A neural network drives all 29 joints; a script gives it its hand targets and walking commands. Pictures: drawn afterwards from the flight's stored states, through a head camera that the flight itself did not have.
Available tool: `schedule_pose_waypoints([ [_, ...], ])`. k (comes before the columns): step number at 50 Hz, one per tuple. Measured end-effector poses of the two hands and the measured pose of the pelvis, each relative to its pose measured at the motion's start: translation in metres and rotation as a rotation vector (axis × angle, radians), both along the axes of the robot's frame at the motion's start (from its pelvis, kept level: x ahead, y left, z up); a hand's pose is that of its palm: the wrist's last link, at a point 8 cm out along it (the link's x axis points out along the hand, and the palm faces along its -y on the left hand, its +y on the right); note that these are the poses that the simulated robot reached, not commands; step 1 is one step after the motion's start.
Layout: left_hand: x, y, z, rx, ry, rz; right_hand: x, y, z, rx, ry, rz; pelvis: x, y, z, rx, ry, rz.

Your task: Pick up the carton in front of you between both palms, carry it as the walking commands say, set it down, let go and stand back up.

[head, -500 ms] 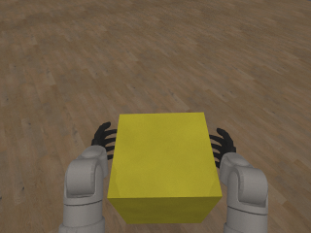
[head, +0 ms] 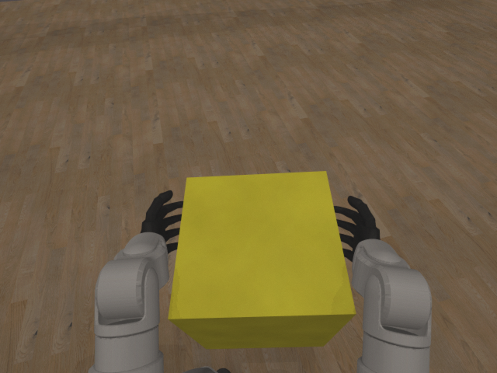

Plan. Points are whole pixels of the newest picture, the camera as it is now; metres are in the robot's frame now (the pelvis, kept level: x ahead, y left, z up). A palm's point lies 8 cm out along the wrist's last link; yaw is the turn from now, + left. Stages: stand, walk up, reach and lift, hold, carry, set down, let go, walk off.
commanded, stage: carry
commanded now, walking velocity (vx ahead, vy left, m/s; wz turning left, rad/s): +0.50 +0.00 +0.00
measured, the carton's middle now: (260, 268) +0.27 +0.00 +0.02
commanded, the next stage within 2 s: none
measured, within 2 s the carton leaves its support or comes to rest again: neither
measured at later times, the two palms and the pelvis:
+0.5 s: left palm (195, 108) +0.60 +0.16 +0.10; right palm (331, 109) +0.62 -0.14 +0.10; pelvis +0.34 -0.01 +0.00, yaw +2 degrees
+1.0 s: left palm (210, 39) +0.94 +0.17 +0.11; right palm (312, 41) +0.95 -0.13 +0.11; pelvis +0.68 +0.01 +0.01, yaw +2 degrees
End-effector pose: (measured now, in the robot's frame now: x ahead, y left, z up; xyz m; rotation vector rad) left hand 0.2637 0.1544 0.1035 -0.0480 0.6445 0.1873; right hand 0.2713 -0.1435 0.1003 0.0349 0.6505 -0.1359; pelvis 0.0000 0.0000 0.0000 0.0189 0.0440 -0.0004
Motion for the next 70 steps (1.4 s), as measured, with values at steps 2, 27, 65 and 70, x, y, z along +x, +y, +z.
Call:
schedule_pose_waypoints([
  [2, 0.036, 0.005, -0.01, -0.017, 0.003, -0.017, 0.03, 0.005, -0.006, -0.013, 0.003, -0.019, 0.032, 0.009, -0.009, 0.008, -0.013, -0.006],
  [27, 0.372, -0.006, -0.014, 0.007, 0.043, 0.025, 0.38, -0.005, -0.015, 0.01, 0.042, 0.021, 0.373, -0.013, -0.008, -0.046, -0.003, 0.052],
  [65, 0.876, 0.051, 0.002, -0.05, 0.073, -0.02, 0.869, 0.051, 0.015, -0.038, 0.072, -0.029, 0.862, 0.052, 0.028, -0.053, 0.031, 0.014],
  [70, 0.943, 0.049, 0.012, -0.038, 0.029, 0.001, 0.943, 0.05, 0.022, -0.032, 0.029, -0.003, 0.935, 0.045, 0.025, -0.049, 0.03, 0.023],
])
